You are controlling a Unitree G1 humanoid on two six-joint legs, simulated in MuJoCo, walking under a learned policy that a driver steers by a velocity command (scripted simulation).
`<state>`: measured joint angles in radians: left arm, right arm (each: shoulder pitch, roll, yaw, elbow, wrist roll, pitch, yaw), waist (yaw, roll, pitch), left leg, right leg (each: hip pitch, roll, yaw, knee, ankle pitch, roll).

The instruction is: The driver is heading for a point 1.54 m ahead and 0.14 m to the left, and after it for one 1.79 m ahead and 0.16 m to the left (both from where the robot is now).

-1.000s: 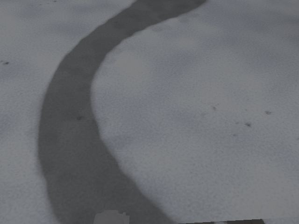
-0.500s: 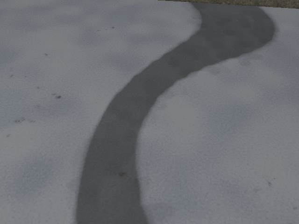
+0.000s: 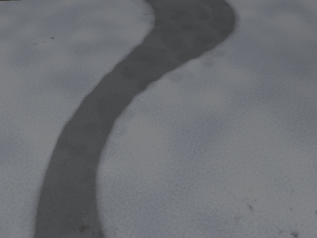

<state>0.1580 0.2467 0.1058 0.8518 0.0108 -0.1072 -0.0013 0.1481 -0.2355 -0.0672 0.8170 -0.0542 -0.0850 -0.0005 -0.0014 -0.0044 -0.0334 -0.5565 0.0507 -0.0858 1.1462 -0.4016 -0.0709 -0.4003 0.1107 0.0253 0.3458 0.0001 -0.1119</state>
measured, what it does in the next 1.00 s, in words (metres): walks ahead: left foot, then left foot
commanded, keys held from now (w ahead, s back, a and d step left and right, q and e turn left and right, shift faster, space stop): no key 0.38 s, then w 0.62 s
